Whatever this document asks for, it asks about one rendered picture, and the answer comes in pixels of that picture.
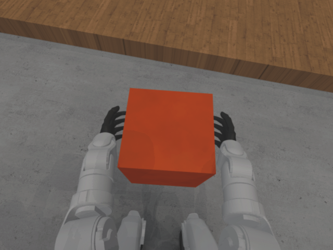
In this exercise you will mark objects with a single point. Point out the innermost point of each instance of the robot left upper arm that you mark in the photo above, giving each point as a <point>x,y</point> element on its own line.
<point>92,233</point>

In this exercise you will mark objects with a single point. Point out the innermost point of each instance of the robot thigh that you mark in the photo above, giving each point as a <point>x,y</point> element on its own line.
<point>197,236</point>
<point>131,233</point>

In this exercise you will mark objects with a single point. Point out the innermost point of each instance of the robot right hand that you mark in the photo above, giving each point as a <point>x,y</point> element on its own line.
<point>227,129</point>

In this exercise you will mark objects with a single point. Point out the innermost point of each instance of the robot left forearm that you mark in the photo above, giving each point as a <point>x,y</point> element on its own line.
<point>94,194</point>

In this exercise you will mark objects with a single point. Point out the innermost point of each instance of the robot right forearm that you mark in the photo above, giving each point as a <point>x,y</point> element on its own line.
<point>241,202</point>

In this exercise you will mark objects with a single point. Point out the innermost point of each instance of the carton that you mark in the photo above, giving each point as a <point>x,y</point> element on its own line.
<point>168,138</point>

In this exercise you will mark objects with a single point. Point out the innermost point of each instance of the left robot thigh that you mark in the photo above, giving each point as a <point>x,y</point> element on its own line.
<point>131,233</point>

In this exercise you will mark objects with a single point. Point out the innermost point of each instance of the right robot thigh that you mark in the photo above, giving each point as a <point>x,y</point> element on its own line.
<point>197,236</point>

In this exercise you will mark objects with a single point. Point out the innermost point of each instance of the robot left hand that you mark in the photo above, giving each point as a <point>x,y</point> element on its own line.
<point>110,122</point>

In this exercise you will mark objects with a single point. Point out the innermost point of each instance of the robot right upper arm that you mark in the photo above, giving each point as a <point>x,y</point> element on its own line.
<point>239,237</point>

